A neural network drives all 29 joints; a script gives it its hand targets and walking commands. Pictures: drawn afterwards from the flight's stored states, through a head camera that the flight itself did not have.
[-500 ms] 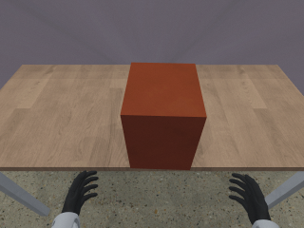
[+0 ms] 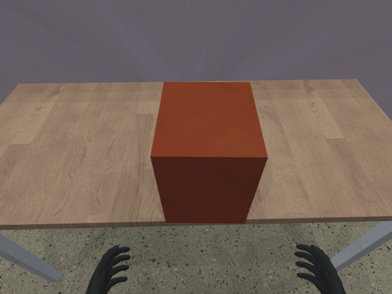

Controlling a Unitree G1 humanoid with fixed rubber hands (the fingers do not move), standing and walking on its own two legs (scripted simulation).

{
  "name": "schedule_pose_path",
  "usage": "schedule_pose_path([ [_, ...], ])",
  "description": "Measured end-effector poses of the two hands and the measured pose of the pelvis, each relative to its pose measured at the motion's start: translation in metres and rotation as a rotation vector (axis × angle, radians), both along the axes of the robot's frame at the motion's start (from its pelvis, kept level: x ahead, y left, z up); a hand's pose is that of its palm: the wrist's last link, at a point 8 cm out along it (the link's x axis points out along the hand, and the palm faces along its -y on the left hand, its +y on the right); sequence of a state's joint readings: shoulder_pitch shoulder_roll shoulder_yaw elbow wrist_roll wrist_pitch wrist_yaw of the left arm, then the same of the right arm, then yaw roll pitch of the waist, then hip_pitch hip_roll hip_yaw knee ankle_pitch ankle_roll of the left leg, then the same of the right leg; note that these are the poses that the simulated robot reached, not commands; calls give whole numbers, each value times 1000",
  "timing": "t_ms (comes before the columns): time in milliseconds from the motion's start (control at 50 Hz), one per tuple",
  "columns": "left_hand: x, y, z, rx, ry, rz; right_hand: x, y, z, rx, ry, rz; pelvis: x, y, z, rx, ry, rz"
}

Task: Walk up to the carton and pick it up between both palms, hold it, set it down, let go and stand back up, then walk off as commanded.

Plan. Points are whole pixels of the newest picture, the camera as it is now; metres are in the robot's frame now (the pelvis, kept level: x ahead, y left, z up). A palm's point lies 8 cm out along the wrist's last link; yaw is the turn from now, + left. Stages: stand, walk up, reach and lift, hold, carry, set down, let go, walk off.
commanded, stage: set down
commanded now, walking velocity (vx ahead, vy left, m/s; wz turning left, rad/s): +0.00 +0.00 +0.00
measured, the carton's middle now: (206, 155) +0.40 +0.02 +0.04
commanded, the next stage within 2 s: let go in 0.46 s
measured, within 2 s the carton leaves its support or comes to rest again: neither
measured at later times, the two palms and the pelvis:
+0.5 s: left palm out of the picture +0.13 +0.22 -0.07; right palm out of the picture +0.14 -0.22 -0.07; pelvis -0.02 -0.01 +0.00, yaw +0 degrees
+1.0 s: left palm out of the picture +0.13 +0.22 -0.09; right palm out of the picture +0.12 -0.23 -0.09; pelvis -0.03 +0.00 -0.01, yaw +0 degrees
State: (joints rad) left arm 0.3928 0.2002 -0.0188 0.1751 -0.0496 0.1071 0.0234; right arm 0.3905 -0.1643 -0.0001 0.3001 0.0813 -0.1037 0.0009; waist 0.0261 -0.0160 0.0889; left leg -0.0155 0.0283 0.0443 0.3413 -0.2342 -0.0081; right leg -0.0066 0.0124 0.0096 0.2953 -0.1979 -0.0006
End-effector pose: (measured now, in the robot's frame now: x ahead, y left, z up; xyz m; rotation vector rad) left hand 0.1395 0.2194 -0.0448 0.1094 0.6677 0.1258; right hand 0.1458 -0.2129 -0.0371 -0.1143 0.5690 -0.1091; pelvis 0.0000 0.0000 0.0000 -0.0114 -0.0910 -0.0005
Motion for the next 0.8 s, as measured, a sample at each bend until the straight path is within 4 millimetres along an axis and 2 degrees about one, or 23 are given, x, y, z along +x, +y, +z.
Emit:
schedule_pose_path([
  [200, -2, -1, -11, 14, 39, -6, -3, -2, -16, -20, 44, 25, -8, -2, -1, 2, -5, -1],
  [420, -9, 0, -22, 30, 95, 0, -5, -7, -25, -34, 65, 43, -17, -4, -2, 7, -12, -3],
  [800, -11, -4, -41, 50, 187, -23, -22, -13, -45, -52, 156, 28, -27, -8, -5, 15, -24, -7],
])
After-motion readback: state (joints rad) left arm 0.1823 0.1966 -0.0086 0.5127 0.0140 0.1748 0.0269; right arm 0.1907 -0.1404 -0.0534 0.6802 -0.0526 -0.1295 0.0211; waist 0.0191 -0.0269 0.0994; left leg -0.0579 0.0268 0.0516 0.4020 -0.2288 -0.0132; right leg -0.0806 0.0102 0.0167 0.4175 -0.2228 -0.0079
